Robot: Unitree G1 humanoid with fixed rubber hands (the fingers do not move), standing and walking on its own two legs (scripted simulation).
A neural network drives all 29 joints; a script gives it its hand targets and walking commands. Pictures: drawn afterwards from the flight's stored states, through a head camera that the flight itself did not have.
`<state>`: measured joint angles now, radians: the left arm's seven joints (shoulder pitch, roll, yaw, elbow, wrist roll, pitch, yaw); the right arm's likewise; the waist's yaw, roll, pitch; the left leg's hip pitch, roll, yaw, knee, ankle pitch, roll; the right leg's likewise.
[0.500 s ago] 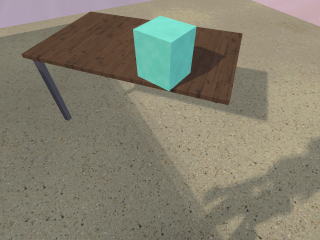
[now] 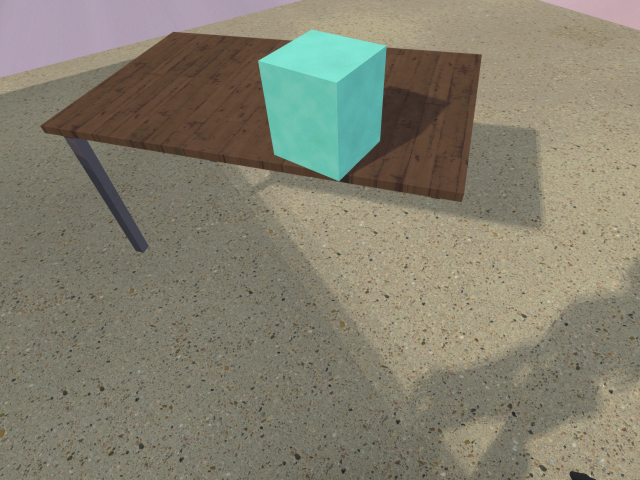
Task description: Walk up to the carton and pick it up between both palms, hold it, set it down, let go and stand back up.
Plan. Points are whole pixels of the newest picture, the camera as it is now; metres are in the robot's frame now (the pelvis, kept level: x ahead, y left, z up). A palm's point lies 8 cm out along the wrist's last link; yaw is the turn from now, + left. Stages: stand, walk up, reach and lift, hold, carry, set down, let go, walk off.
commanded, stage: walk up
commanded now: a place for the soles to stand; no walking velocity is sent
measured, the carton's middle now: (325, 105) +0.95 +0.01 -0.02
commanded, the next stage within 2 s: none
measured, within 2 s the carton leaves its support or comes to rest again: neither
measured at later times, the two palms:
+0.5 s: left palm (54, 390) +0.28 +0.44 -0.09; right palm out of the picture +0.10 -0.19 -0.13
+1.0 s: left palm out of the picture +0.42 +0.65 -0.14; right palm (377, 399) +0.27 -0.05 -0.13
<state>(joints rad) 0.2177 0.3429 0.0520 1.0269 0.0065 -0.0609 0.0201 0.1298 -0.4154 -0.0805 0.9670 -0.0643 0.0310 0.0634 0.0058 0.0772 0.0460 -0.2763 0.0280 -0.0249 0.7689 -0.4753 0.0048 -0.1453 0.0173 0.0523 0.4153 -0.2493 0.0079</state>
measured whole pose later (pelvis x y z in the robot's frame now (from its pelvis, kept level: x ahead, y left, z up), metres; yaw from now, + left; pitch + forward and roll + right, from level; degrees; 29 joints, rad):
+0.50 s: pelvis +0.13 +0.13 -0.02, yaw -8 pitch -3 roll +2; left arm 0.26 0.41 0.07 0.84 -0.01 -0.09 0.02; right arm 0.38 -0.44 -0.11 0.76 -0.05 0.01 0.08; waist -0.09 0.03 0.07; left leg -0.18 0.00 0.17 0.67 -0.44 0.05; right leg -0.38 -0.03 -0.06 0.75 -0.40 -0.04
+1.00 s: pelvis +0.27 +0.31 -0.07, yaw -13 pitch -5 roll +0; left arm 0.36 0.51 0.09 0.80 0.03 -0.06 0.09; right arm 0.29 -0.48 -0.14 0.66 -0.05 0.03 0.10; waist -0.04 0.00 0.12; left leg -0.52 0.09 0.06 1.05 -0.43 -0.02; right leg -0.41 -0.12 0.17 1.19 -0.58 -0.05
